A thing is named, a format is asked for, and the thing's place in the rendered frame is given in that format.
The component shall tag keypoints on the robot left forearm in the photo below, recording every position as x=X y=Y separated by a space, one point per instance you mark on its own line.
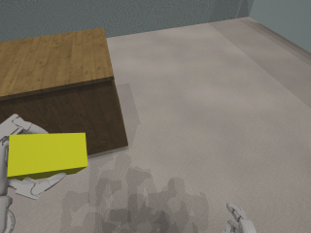
x=7 y=218

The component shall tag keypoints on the sponge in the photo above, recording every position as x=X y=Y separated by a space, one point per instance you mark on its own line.
x=40 y=156

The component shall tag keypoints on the left robot hand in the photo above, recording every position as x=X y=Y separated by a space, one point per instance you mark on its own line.
x=30 y=188

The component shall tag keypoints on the table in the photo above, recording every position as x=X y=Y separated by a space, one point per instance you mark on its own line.
x=63 y=83

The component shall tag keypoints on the right robot hand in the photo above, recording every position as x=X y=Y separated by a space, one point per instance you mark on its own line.
x=244 y=225

